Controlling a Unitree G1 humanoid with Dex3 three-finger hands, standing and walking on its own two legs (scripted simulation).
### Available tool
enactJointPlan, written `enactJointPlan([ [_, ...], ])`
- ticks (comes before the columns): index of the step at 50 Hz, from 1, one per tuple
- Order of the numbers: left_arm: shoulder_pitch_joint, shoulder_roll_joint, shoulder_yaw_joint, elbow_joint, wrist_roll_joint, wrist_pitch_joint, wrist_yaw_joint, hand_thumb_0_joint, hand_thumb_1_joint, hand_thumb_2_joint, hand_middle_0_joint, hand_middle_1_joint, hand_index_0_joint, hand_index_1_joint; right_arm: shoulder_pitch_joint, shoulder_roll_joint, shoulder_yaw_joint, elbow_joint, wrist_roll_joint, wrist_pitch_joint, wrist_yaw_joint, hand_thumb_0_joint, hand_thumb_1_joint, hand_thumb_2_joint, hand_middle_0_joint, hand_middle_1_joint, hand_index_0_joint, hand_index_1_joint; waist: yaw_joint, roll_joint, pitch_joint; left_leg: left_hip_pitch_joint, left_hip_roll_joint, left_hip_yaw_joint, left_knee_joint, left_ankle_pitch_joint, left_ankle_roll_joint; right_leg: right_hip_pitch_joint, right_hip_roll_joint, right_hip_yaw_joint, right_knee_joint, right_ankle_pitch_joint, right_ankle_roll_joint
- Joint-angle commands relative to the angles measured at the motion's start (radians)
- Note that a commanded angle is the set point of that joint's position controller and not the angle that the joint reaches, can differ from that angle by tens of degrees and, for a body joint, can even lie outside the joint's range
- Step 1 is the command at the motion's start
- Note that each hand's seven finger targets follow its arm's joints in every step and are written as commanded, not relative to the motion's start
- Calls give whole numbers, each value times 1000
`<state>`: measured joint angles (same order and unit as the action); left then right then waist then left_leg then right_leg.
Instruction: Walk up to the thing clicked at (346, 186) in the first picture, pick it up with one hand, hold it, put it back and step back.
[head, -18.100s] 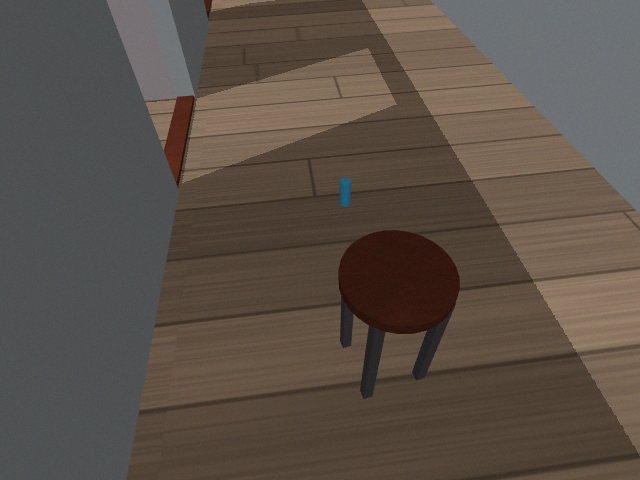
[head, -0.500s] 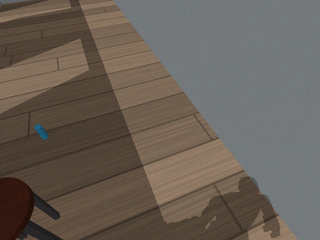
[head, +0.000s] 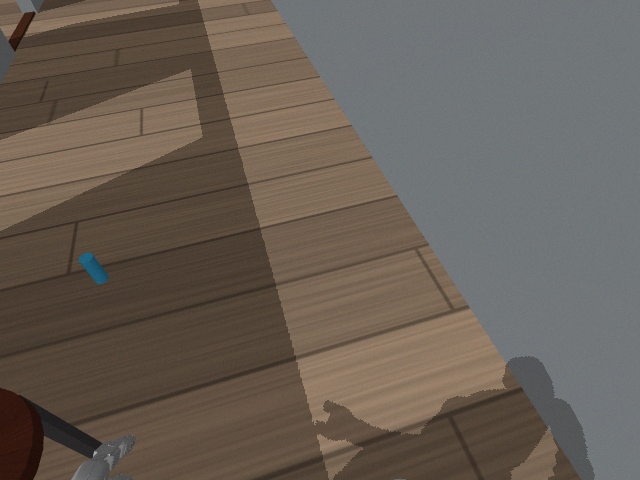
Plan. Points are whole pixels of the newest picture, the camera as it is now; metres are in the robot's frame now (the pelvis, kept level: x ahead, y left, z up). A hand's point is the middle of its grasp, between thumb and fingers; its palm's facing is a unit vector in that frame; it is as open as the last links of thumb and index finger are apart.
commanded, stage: walk up
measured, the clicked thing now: (94, 268) +1.01 +0.86 -0.69
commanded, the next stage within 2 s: stand in 1.48 s
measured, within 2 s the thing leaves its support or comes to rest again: neither
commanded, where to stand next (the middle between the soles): +0.19 +0.00 m, yaw +16 degrees
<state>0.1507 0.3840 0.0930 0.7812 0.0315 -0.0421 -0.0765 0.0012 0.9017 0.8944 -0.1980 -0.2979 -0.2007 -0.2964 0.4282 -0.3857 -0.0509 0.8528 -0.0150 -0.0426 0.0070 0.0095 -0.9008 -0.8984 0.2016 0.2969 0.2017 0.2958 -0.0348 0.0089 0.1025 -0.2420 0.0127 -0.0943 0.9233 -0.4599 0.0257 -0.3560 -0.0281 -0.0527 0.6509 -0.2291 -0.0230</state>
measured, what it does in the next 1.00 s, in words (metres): walks ahead, turning left: left foot, then right foot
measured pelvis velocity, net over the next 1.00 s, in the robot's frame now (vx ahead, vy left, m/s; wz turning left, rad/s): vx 0.15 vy -0.03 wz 0.30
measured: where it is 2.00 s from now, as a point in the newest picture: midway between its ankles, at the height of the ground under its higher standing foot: outside the picture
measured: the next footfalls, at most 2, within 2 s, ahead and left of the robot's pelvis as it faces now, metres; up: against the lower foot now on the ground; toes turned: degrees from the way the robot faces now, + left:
left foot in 0.32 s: +0.18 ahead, +0.11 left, +0.00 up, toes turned +16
right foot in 0.56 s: +0.24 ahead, -0.15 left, +0.00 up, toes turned +15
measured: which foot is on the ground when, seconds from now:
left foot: up 0.00-0.30, down 0.32-1.00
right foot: down 0.00-0.34, up 0.36-0.54, down 0.56-1.00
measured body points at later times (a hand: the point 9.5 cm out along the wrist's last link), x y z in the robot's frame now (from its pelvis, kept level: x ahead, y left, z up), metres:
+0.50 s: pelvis +0.13 -0.02 +0.00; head +0.16 +0.01 +0.44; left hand +0.12 +0.30 -0.13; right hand +0.29 -0.31 -0.09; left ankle +0.18 +0.11 -0.72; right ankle +0.15 -0.16 -0.69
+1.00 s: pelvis +0.15 -0.03 -0.01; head +0.18 -0.02 +0.44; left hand +0.13 +0.31 -0.12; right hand +0.34 -0.30 -0.12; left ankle +0.15 +0.10 -0.72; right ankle +0.20 -0.16 -0.72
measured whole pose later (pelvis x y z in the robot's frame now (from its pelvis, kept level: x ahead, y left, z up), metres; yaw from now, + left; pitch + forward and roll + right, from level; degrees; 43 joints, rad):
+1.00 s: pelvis +0.15 -0.03 -0.01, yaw +17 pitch -2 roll +0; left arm 0.19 0.43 0.04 0.91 -0.01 -0.01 0.01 0.00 0.90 0.89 -0.20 -0.30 -0.20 -0.30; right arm 0.17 -0.39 -0.03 0.90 -0.01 0.00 0.01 0.01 -0.90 -0.90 0.20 0.30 0.20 0.30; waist 0.02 0.00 0.12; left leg -0.37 -0.01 -0.02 0.75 -0.34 0.01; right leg -0.34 -0.07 -0.01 0.75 -0.41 -0.02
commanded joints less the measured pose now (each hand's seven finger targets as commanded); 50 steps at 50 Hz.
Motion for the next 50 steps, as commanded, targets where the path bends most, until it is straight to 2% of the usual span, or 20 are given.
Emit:
enactJointPlan([
  [1,65,268,79,-78,-15,-17,28,0,900,900,-200,-300,-200,-300,37,-254,-72,-75,2,-33,-6,0,-900,-900,200,300,200,300,60,-127,12,-338,65,18,250,75,23,135,-312,417,-465,-410,-204],
  [4,65,240,66,-83,-13,-28,27,0,900,900,-200,-300,-200,-300,83,-221,-70,-47,1,-29,18,0,-900,-900,200,300,200,300,46,-181,12,-283,72,57,122,152,-4,93,-230,204,-445,-223,-195],
  [8,104,262,71,-102,-4,-32,21,0,900,900,-200,-300,-200,-300,-18,-209,-69,-91,-4,-34,32,0,-900,-900,200,300,200,300,79,-161,2,-262,79,103,-116,135,-20,105,-256,147,-428,-192,-223],
  [14,108,207,20,-97,-15,4,38,0,900,900,-200,-300,-200,-300,5,-188,-65,-75,-12,-54,-11,0,-900,-900,200,300,200,300,27,-30,-125,103,-20,169,-384,395,20,24,-188,-23,-23,211,-120],
  [15,125,170,4,-99,-22,7,43,0,900,900,-200,-300,-200,-300,36,-240,-80,-75,-19,-57,-24,0,-900,-900,200,300,200,300,1,77,-157,187,45,62,-430,410,61,-42,-133,-67,119,144,-68],
  [16,156,119,-7,-113,-30,13,44,0,900,900,-200,-300,-200,-300,49,-335,-98,-103,-29,-60,-35,0,-900,-900,200,300,200,300,3,267,-187,273,295,-340,-496,520,161,-224,-2,-85,335,-174,1],
  [17,211,195,16,-80,-30,34,57,0,900,900,-200,-300,-200,-300,28,-369,-103,-133,-3,-56,-37,0,-900,-900,200,300,200,300,20,176,-226,210,411,-521,-538,462,293,-176,-13,28,414,-416,6],
  [18,188,237,20,-62,-24,41,64,0,900,900,-200,-300,-200,-300,-10,-348,-105,-127,10,-48,-39,0,-900,-900,200,300,200,300,25,94,-207,191,384,-471,-533,422,303,-195,-47,78,468,-413,0],
  [22,218,208,23,7,-28,43,65,0,900,900,-200,-300,-200,-300,-129,-285,-67,-134,1,-33,-47,0,-900,-900,200,300,200,300,60,164,-129,-26,230,-178,-450,479,200,-83,-84,70,290,-292,-4],
  [27,263,221,28,61,-22,15,79,0,900,900,-200,-300,-200,-300,-226,-259,-51,-160,11,10,-26,0,-900,-900,200,300,200,300,90,139,-169,-191,132,-69,-270,415,126,173,-5,-14,-32,-46,-8],
  [29,168,363,49,20,2,-2,88,0,900,900,-200,-300,-200,-300,-246,-174,-38,-177,20,33,-25,0,-900,-900,200,300,200,300,70,-193,-66,-314,-78,29,4,41,10,21,-334,473,-320,-172,-136],
  [30,87,411,55,3,0,-5,90,0,900,900,-200,-300,-200,-300,-231,-218,-59,-156,14,45,-33,0,-900,-900,200,300,200,300,58,-243,-49,-286,-54,1,151,-179,-3,-37,-456,573,-347,-110,-265],
  [31,72,380,50,-3,-4,-9,93,0,900,900,-200,-300,-200,-300,-228,-247,-66,-135,9,47,-31,0,-900,-900,200,300,200,300,54,-173,-22,-307,-27,-36,185,-157,-4,-13,-446,530,-308,-22,-275],
  [38,97,313,24,19,-13,-10,101,0,900,900,-200,-300,-200,-300,-224,-180,-59,-74,5,17,-4,0,-900,-900,200,300,200,300,60,-223,-137,-163,-38,125,-249,61,8,210,-251,120,20,539,-157],
  [40,77,261,6,6,-30,4,99,0,900,900,-200,-300,-200,-300,-152,-217,-75,-30,-6,6,-9,0,-900,-900,200,300,200,300,17,-117,-200,81,-21,72,-433,331,43,75,-197,43,198,412,-77],
  [41,82,191,-16,-9,-40,8,97,0,900,900,-200,-300,-200,-300,-155,-289,-92,-42,-16,-1,-15,0,-900,-900,200,300,200,300,14,96,-222,193,151,-223,-457,476,112,-118,-109,0,327,137,-4],
  [42,57,212,-7,0,-45,22,107,0,900,900,-200,-300,-200,-300,-190,-350,-95,-53,1,1,-12,0,-900,-900,200,300,200,300,9,195,-228,105,311,-410,-464,509,263,-129,-31,31,335,-423,6],
  [43,27,235,-5,13,-39,26,111,0,900,900,-200,-300,-200,-300,-200,-323,-92,-42,7,4,-14,0,-900,-900,200,300,200,300,13,117,-186,16,316,-397,-480,453,292,-81,-62,90,355,-438,5],
  [47,121,208,-11,94,-41,15,103,0,900,900,-200,-300,-200,-300,-324,-268,-51,-38,11,9,-25,0,-900,-900,200,300,200,300,78,154,-150,-48,190,-160,-373,604,161,33,-49,36,115,-207,0],
  [50,108,241,-5,119,-16,-4,105,0,900,900,-200,-300,-200,-300,-333,-202,-20,-28,24,26,-14,0,-900,-900,200,300,200,300,85,32,-151,-182,115,-87,-291,392,62,231,-91,139,-143,39,-31],
])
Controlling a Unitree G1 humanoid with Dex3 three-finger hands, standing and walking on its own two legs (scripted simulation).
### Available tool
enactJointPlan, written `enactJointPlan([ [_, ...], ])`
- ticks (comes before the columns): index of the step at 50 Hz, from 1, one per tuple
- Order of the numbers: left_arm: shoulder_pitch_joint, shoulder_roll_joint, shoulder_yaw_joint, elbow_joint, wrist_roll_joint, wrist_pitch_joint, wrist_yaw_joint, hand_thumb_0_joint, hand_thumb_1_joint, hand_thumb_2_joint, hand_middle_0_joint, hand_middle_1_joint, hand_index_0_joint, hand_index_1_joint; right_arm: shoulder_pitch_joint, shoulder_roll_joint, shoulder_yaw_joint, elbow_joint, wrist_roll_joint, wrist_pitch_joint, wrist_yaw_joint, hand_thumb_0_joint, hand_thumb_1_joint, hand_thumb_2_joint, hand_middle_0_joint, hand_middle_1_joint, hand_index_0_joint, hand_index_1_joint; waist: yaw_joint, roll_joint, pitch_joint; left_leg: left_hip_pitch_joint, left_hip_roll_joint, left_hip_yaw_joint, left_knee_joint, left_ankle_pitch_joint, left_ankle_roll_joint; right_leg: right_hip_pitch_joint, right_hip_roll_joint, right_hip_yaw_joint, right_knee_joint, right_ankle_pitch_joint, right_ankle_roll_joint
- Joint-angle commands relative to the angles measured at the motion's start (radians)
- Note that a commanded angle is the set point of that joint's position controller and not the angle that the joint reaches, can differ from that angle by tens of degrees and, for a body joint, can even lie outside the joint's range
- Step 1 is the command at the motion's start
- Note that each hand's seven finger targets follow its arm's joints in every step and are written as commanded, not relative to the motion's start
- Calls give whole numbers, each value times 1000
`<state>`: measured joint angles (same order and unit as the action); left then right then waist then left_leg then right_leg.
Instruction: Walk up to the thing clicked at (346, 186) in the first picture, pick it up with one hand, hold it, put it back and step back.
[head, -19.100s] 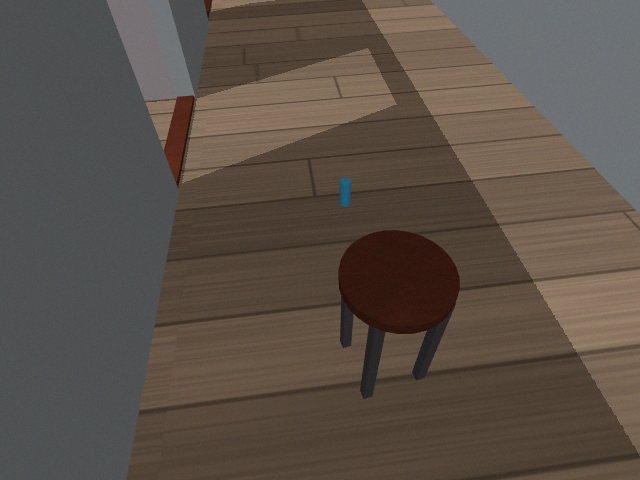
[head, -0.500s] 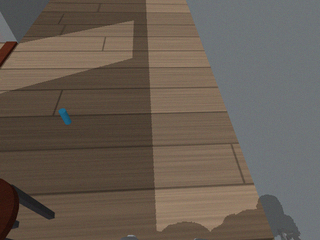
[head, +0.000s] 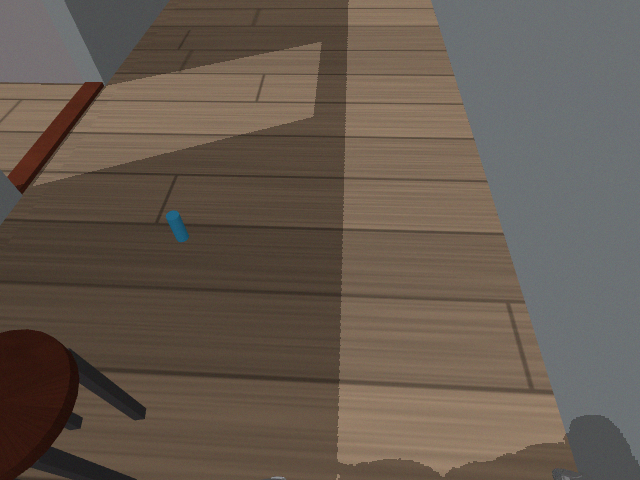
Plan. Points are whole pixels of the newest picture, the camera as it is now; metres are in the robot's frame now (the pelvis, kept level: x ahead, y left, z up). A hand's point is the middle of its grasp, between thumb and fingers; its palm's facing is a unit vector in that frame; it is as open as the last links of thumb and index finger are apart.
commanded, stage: walk up
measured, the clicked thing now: (177, 226) +1.09 +0.60 -0.68
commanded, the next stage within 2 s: stand in 0.48 s
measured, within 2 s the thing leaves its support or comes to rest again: neither
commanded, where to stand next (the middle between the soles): +0.05 +0.01 m, yaw -1 degrees
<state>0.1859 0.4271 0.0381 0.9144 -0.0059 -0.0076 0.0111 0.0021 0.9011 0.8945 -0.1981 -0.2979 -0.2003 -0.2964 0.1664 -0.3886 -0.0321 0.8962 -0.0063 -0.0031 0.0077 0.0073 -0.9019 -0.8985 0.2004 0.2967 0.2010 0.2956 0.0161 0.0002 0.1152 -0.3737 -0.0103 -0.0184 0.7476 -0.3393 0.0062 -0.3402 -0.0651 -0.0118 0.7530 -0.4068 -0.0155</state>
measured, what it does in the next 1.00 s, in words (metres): stands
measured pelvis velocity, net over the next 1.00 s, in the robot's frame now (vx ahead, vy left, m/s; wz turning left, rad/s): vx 0.01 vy -0.01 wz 0.01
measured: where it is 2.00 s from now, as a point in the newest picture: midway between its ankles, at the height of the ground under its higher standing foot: outside the picture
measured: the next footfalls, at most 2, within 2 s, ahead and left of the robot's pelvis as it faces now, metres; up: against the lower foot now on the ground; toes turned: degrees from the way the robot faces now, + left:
none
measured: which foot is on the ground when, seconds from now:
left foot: down 0.00-1.00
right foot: down 0.00-1.00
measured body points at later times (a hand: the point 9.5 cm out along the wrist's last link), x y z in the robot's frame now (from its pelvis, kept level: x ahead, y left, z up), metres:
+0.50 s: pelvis +0.00 -0.01 +0.03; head +0.01 +0.00 +0.48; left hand +0.09 +0.31 -0.10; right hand +0.10 -0.30 -0.10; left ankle +0.04 +0.12 -0.71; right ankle +0.02 -0.15 -0.71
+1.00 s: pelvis +0.01 -0.01 +0.04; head +0.01 -0.01 +0.49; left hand +0.08 +0.29 -0.10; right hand +0.09 -0.31 -0.10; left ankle +0.04 +0.12 -0.71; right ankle +0.02 -0.15 -0.71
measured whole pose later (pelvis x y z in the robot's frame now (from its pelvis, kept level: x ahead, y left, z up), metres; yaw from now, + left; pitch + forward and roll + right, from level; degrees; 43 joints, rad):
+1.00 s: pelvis +0.01 -0.01 +0.04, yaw +0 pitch -3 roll +0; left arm 0.10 0.36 -0.01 1.15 0.01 -0.02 -0.01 0.00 0.90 0.89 -0.20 -0.30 -0.20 -0.30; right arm 0.08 -0.35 -0.02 1.16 -0.01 0.00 0.02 0.01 -0.90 -0.90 0.20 0.30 0.20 0.30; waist 0.00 0.00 0.05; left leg -0.15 0.02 -0.03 0.34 -0.14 -0.03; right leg -0.12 -0.03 -0.04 0.33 -0.17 0.02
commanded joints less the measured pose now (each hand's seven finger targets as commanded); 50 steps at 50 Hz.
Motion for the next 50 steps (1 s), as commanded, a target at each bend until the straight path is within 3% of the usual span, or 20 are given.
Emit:
enactJointPlan([
  [1,29,259,55,-25,28,-46,18,0,900,900,-200,-300,-200,-300,-66,-174,-35,-64,19,-9,-11,0,-900,-900,200,300,200,300,11,-67,-141,-46,42,-94,-55,119,34,129,-188,288,-341,145,-103],
  [2,-68,291,55,-32,25,-42,11,0,900,900,-200,-300,-200,-300,-41,-190,-46,-32,13,-1,-16,0,-900,-900,200,300,200,300,-30,-143,-112,54,13,-30,0,-118,22,-13,-277,337,-360,102,-179],
  [3,-120,261,45,-44,25,-42,6,0,900,900,-200,-300,-200,-300,-9,-196,-50,1,9,1,-13,0,-900,-900,200,300,200,300,-58,-112,-99,124,27,-37,-28,-122,17,-51,-255,295,-338,104,-171],
  [5,-122,219,25,-23,18,-40,7,0,900,900,-200,-300,-200,-300,-28,-200,-47,26,11,-10,-5,0,-900,-900,200,300,200,300,-47,-65,-112,158,62,-102,-192,98,39,-26,-135,137,-283,152,-71],
  [6,-114,199,21,-9,15,-37,5,0,900,900,-200,-300,-200,-300,-54,-211,-47,29,6,-16,-4,0,-900,-900,200,300,200,300,-31,-59,-119,134,101,-166,-245,117,61,6,-87,95,-259,142,-37],
  [7,-99,193,22,8,11,-33,1,0,900,900,-200,-300,-200,-300,-81,-223,-43,30,6,-20,1,0,-900,-900,200,300,200,300,-9,-47,-106,84,116,-189,-269,57,72,43,-51,65,-271,64,-21],
  [9,-102,188,18,30,13,-33,-2,0,900,900,-200,-300,-200,-300,-100,-212,-31,51,4,-19,4,0,-900,-900,200,300,200,300,-7,-35,-94,53,110,-172,-305,21,60,94,-61,76,-310,21,-26],
  [11,-121,181,18,44,7,-32,-4,0,900,900,-200,-300,-200,-300,-94,-210,-26,79,0,-22,3,0,-900,-900,200,300,200,300,-12,7,-116,68,112,-174,-349,47,48,131,-62,64,-304,66,-30],
  [15,-110,169,14,85,1,-36,-4,0,900,900,-200,-300,-200,-300,-123,-200,-13,109,4,-28,1,0,-900,-900,200,300,200,300,5,41,-165,128,121,-158,-352,222,45,201,-64,43,-336,202,-20],
  [17,-125,172,13,98,2,-34,-4,0,900,900,-200,-300,-200,-300,-129,-202,-15,122,5,-26,-1,0,-900,-900,200,300,200,300,0,39,-163,146,117,-143,-361,237,38,203,-72,42,-357,225,-17],
  [23,-154,162,8,135,8,-30,-8,0,900,900,-200,-300,-200,-300,-153,-193,-14,151,5,-18,-1,0,-900,-900,200,300,200,300,-4,37,-145,156,120,-143,-421,162,29,210,-73,39,-425,183,-10],
  [24,-142,150,-2,160,13,-30,-10,0,900,900,-200,-300,-200,-300,-140,-167,-12,163,2,-24,-1,0,-900,-900,200,300,200,300,-13,-4,-145,194,120,-131,-431,188,16,198,-77,63,-443,185,-6],
  [26,-159,155,-4,161,12,-35,-11,0,900,900,-200,-300,-200,-300,-131,-178,-14,175,0,-28,-2,0,-900,-900,200,300,200,300,-22,0,-147,217,122,-122,-436,224,10,201,-82,70,-458,201,-2],
  [29,-164,160,-5,169,12,-35,-10,0,900,900,-200,-300,-200,-300,-147,-183,-19,184,-2,-25,-2,0,-900,-900,200,300,200,300,-19,14,-124,200,121,-115,-452,175,7,197,-81,75,-481,171,3],
  [32,-150,164,-5,177,13,-37,-11,0,900,900,-200,-300,-200,-300,-156,-178,-20,184,0,-25,0,0,-900,-900,200,300,200,300,-17,-3,-130,217,123,-112,-460,187,7,197,-81,74,-492,180,5],
  [36,-146,160,-4,180,13,-39,-8,0,900,900,-200,-300,-200,-300,-164,-177,-20,187,-1,-29,-2,0,-900,-900,200,300,200,300,-12,2,-155,238,128,-101,-456,267,8,227,-86,70,-482,264,6],
  [41,-141,159,-4,178,14,-35,-8,0,900,900,-200,-300,-200,-300,-153,-179,-21,197,-1,-24,-2,0,-900,-900,200,300,200,300,-15,-2,-130,238,125,-97,-465,225,1,203,-80,74,-505,202,7],
  [43,-134,160,-3,175,15,-38,-6,0,900,900,-200,-300,-200,-300,-148,-177,-21,196,0,-25,-1,0,-900,-900,200,300,200,300,-15,0,-163,245,130,-94,-457,280,3,237,-85,70,-492,274,7],
  [46,-133,158,-3,177,14,-35,-7,0,900,900,-200,-300,-200,-300,-142,-172,-17,202,0,-23,-3,0,-900,-900,200,300,200,300,-18,0,-137,230,126,-92,-465,229,1,221,-81,70,-500,229,9],
  [50,-132,158,0,171,14,-32,-5,0,900,900,-200,-300,-200,-300,-149,-173,-18,199,-1,-23,-4,0,-900,-900,200,300,200,300,-12,3,-141,236,130,-93,-469,265,-1,226,-76,60,-491,246,8],
])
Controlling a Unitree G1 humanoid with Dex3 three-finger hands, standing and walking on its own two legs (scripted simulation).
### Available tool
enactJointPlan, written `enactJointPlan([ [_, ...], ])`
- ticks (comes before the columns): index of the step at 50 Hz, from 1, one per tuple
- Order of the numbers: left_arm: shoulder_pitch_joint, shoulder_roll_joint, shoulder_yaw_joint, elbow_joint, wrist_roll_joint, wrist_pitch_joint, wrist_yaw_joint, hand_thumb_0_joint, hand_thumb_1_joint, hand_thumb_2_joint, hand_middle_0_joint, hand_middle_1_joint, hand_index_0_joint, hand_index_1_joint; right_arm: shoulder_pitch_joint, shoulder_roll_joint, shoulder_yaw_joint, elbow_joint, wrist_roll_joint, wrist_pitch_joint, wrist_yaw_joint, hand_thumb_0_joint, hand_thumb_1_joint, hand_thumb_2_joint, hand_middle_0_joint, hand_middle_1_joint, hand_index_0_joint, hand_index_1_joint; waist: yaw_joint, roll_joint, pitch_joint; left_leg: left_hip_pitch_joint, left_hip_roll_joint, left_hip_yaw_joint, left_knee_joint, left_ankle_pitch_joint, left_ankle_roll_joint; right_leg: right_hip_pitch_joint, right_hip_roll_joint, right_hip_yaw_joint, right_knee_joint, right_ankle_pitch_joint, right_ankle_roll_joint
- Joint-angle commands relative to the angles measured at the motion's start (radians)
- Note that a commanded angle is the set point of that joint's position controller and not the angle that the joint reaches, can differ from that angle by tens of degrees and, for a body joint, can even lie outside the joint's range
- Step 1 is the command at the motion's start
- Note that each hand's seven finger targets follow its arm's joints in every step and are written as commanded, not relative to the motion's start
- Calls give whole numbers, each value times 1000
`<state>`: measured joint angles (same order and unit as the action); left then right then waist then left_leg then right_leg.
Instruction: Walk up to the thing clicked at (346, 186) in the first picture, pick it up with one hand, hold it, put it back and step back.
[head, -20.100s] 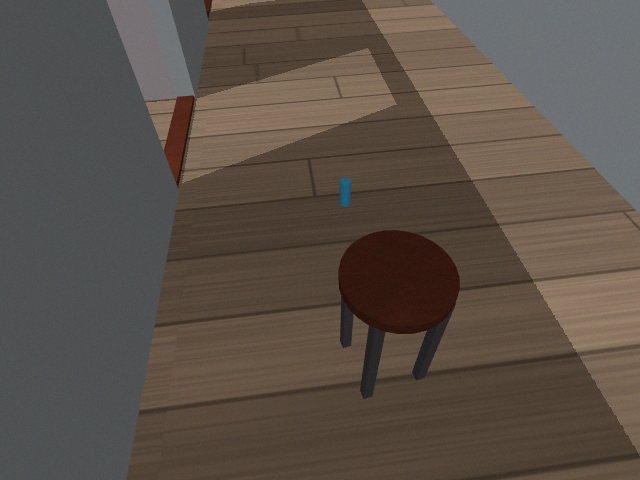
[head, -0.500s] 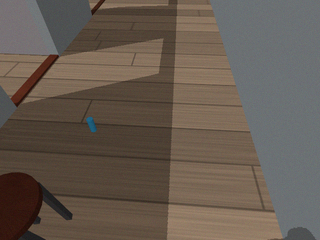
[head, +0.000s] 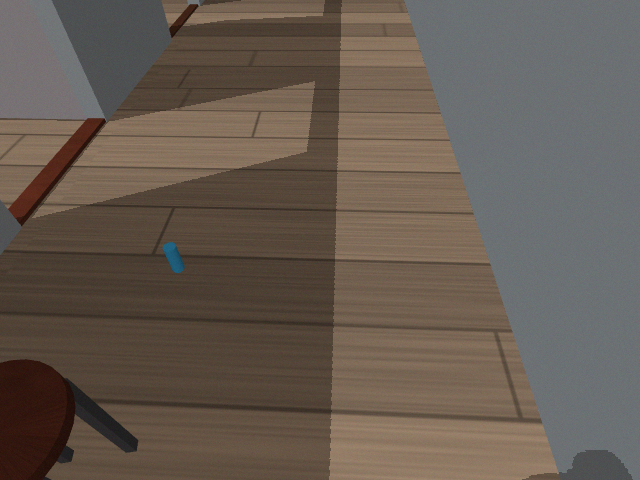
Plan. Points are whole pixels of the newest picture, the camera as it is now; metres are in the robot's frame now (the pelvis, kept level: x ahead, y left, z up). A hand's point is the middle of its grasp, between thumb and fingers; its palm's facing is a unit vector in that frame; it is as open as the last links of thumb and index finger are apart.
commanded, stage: stand
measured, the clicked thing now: (174, 257) +1.08 +0.60 -0.72
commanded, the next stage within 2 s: none
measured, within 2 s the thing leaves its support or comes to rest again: neither
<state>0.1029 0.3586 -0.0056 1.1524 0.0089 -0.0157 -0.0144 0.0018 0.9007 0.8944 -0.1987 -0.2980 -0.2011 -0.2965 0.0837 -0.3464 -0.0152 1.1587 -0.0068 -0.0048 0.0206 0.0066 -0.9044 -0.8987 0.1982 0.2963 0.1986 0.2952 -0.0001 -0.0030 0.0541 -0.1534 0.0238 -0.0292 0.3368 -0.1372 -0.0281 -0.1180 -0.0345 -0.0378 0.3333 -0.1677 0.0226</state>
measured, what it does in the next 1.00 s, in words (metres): stands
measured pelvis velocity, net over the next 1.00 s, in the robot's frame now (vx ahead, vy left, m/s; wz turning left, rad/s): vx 0.02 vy -0.01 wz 0.00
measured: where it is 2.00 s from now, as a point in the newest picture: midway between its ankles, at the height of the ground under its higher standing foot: outside the picture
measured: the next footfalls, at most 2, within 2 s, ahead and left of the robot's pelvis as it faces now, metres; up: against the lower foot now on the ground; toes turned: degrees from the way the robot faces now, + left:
none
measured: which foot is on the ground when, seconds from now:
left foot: down 0.00-1.00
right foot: down 0.00-1.00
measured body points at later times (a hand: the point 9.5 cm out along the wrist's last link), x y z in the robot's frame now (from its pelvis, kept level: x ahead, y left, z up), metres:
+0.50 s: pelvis +0.01 +0.00 +0.00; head +0.01 +0.00 +0.45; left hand +0.08 +0.30 -0.13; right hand +0.08 -0.30 -0.13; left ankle +0.03 +0.14 -0.75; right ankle +0.01 -0.13 -0.75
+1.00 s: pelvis +0.02 -0.01 +0.00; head +0.03 -0.01 +0.45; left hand +0.09 +0.30 -0.13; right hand +0.10 -0.31 -0.13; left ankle +0.03 +0.14 -0.75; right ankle +0.01 -0.13 -0.75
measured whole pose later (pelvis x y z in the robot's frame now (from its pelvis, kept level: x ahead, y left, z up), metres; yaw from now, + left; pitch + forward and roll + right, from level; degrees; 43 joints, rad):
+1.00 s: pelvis +0.02 -0.01 +0.00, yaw +0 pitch -2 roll +0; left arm 0.11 0.36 0.00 1.13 0.01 0.00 -0.02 0.00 0.90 0.89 -0.20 -0.30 -0.20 -0.30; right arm 0.09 -0.35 0.00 1.14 -0.01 -0.01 0.01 0.01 -0.90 -0.90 0.20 0.30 0.20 0.30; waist 0.00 0.00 0.05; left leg -0.14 0.03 -0.03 0.32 -0.16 -0.04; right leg -0.11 -0.03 -0.04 0.33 -0.19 0.01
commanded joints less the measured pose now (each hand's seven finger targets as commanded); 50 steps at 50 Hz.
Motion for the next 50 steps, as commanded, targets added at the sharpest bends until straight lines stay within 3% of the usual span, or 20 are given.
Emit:
enactJointPlan([
  [1,-44,223,42,-64,-1,-24,19,0,900,900,-200,-300,-200,-300,-56,-219,-34,-60,0,-22,-17,0,-900,-900,200,300,200,300,0,9,-85,26,97,-81,-55,60,35,3,-110,94,-75,11,-32],
  [8,-52,221,45,-69,-1,-18,16,0,900,900,-200,-300,-200,-300,-42,-219,-30,-57,-1,-21,-18,0,-900,-900,200,300,200,300,-3,9,-56,-9,95,-85,-73,8,33,-5,-103,89,-75,-45,-32],
  [12,-50,221,45,-73,-2,-18,14,0,900,900,-200,-300,-200,-300,-40,-215,-27,-58,-1,-24,-18,0,-900,-900,200,300,200,300,0,9,-66,-1,96,-83,-71,42,31,3,-105,89,-67,-16,-34],
  [13,-43,219,45,-72,-2,-16,15,0,900,900,-200,-300,-200,-300,-40,-223,-28,-58,-1,-22,-19,0,-900,-900,200,300,200,300,0,17,-56,0,91,-82,-70,1,32,-10,-103,91,-76,-37,-32],
  [15,-42,223,45,-76,-1,-18,14,0,900,900,-200,-300,-200,-300,-42,-218,-27,-62,-1,-24,-19,0,-900,-900,200,300,200,300,-1,6,-86,23,98,-79,-61,66,32,2,-107,91,-64,12,-34],
  [17,-48,219,44,-76,-1,-19,15,0,900,900,-200,-300,-200,-300,-37,-221,-26,-57,-1,-22,-19,0,-900,-900,200,300,200,300,-2,0,-71,9,96,-81,-60,42,34,6,-108,95,-74,-4,-32],
  [20,-46,222,45,-80,0,-18,15,0,900,900,-200,-300,-200,-300,-40,-227,-28,-61,-1,-23,-20,0,-900,-900,200,300,200,300,-3,10,-92,34,101,-76,-49,89,35,11,-108,90,-65,40,-33],
  [28,-39,221,43,-81,-1,-16,17,0,900,900,-200,-300,-200,-300,-38,-219,-25,-58,-1,-19,-19,0,-900,-900,200,300,200,300,-1,-3,-55,11,96,-76,-59,38,30,-9,-103,90,-84,-31,-32],
  [33,-39,223,48,-83,-2,-16,17,0,900,900,-200,-300,-200,-300,-34,-221,-23,-61,-2,-22,-22,0,-900,-900,200,300,200,300,-1,17,-88,22,100,-71,-54,87,33,25,-109,94,-62,52,-35],
  [40,-30,221,47,-82,-1,-13,17,0,900,900,-200,-300,-200,-300,-41,-219,-21,-67,1,-22,-23,0,-900,-900,200,300,200,300,3,9,-80,37,104,-74,-58,104,30,9,-101,81,-61,41,-35],
  [44,-35,221,47,-84,-2,-15,17,0,900,900,-200,-300,-200,-300,-30,-221,-21,-66,0,-21,-24,0,-900,-900,200,300,200,300,-4,-1,-91,47,103,-67,-47,124,28,23,-106,88,-62,86,-35],
  [48,-32,220,48,-80,0,-11,16,0,900,900,-200,-300,-200,-300,-38,-221,-19,-69,-1,-19,-25,0,-900,-900,200,300,200,300,-1,8,-66,26,98,-69,-62,65,29,9,-103,86,-68,40,-34],
  [50,-32,218,47,-83,0,-12,18,0,900,900,-200,-300,-200,-300,-35,-224,-20,-73,-1,-20,-24,0,-900,-900,200,300,200,300,1,7,-87,40,104,-70,-54,105,32,22,-106,86,-64,68,-35],
])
